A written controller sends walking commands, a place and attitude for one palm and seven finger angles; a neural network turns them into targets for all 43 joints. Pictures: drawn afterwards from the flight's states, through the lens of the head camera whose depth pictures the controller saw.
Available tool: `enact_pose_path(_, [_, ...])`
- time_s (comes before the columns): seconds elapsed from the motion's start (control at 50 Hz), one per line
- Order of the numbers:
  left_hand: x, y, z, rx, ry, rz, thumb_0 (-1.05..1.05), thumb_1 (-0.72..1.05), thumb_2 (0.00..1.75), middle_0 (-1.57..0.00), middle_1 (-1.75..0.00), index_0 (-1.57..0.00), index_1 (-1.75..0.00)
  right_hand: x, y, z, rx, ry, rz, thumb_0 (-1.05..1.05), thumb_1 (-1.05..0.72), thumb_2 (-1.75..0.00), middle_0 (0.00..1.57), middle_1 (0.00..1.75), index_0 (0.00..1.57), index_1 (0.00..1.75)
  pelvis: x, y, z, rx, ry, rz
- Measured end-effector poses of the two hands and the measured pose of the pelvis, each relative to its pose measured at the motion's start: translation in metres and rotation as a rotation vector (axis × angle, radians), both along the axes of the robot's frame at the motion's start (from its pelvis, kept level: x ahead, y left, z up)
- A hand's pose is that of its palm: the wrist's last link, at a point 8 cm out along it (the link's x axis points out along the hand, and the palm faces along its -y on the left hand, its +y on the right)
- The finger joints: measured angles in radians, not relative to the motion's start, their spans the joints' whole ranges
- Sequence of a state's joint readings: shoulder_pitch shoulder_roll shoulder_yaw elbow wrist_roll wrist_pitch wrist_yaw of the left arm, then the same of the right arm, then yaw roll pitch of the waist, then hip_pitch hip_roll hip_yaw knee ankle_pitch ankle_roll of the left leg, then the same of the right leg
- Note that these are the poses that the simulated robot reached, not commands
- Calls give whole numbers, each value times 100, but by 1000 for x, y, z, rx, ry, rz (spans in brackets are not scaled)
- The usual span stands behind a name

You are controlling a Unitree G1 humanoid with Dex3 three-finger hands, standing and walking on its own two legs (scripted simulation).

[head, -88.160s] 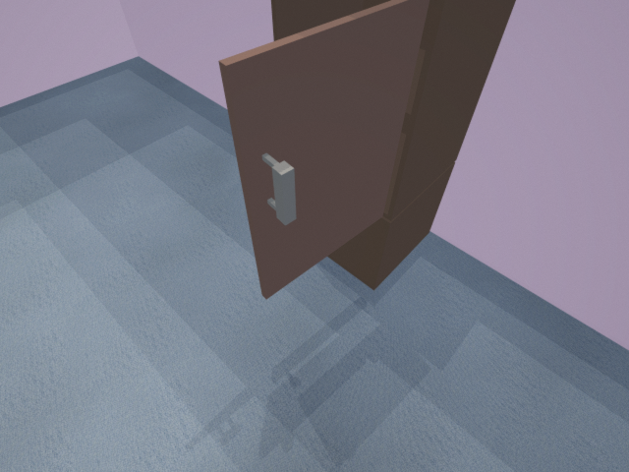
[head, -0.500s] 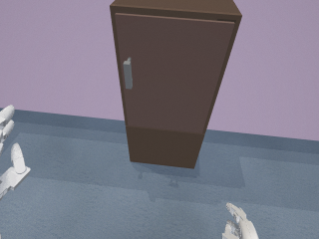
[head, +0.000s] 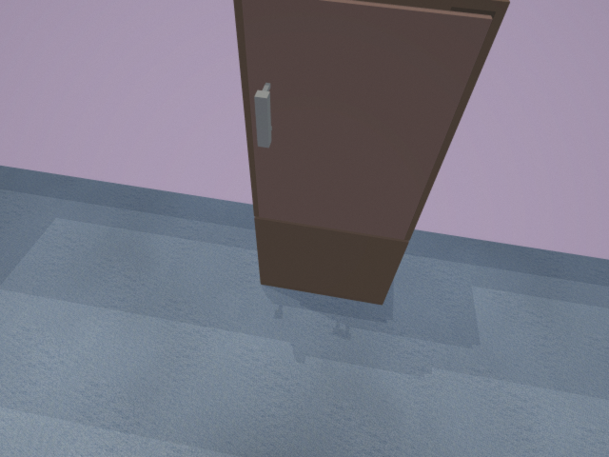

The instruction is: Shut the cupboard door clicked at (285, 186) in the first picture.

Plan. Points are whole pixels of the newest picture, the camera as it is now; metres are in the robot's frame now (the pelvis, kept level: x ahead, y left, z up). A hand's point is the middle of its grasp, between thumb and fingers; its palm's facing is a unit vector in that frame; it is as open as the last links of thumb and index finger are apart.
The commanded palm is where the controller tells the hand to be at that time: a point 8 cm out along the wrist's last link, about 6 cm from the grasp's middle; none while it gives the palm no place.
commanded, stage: let the arm hang, fingers relaxed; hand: left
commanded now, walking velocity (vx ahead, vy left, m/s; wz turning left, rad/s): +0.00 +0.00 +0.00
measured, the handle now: (265, 114) +0.76 +0.13 +0.02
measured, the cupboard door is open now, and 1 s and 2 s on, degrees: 0 0 0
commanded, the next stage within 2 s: look to check the result in 0.60 s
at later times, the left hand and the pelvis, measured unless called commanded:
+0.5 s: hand out of the picture -0.01 +0.14 -0.18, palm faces +0.04 -0.99 -0.13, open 7.4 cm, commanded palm none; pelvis +0.01 +0.00 +0.00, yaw -1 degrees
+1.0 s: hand out of the picture -0.04 +0.16 -0.17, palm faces +0.04 -0.98 -0.18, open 7.4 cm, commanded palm none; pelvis +0.01 +0.00 +0.00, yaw -1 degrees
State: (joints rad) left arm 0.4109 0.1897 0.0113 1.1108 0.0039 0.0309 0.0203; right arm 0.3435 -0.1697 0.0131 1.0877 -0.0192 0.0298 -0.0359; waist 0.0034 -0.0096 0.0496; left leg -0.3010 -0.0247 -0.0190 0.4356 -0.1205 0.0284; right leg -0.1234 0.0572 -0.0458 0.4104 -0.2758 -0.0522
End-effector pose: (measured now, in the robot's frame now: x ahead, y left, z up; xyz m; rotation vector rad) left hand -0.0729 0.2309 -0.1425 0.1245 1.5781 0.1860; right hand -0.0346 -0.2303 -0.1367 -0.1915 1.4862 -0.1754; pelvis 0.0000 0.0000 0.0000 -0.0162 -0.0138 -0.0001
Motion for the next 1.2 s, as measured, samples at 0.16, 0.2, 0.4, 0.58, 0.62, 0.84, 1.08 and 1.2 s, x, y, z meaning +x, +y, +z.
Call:
enact_pose_path(0.16, [-15,-9,8,8,49,7,0,92,90,-19,-30,-19,-30,9,29,-13,79,-36,-32,0,-91,-89,20,30,20,30,4,3,2,7,-18,-16])
enact_pose_path(0.2, [-7,-14,6,2,21,6,0,91,90,-19,-30,-19,-30,14,34,-15,92,-51,-30,0,-91,-89,20,30,20,30,4,3,2,9,-20,-16])
enact_pose_path(0.4, [46,-37,-6,-52,-138,-15,0,91,90,-20,-30,-19,-30,16,31,-15,80,-78,-42,1,-92,-89,20,30,20,30,7,2,1,16,-26,-18])
enact_pose_path(0.58, [61,-38,-7,-55,-169,-26,0,90,90,-20,-30,-20,-30,9,26,-11,64,-64,-54,0,-91,-89,20,30,20,30,8,-1,1,15,-27,-17])
enact_pose_path(0.62, [59,-35,-7,-48,-159,-25,0,90,90,-20,-30,-20,-30,6,25,-11,64,-55,-54,0,-91,-89,20,30,20,30,8,-1,1,15,-26,-17])
enact_pose_path(0.84, [36,-23,-1,-11,-76,-16,0,91,90,-19,-30,-19,-30,4,24,-12,70,-24,-54,0,-91,-89,20,30,20,30,11,-3,2,15,-24,-20])
enact_pose_path(1.08, [34,-30,-2,-25,-65,-10,0,91,90,-19,-30,-19,-30,23,21,-11,66,-53,-36,0,-91,-89,20,30,20,30,14,-3,2,17,-23,-19])
enact_pose_path(1.2, [43,-35,-3,-36,-83,-11,0,91,90,-20,-30,-19,-30,31,19,-10,61,-64,-29,0,-91,-89,20,30,20,30,17,-4,2,18,-21,-18])
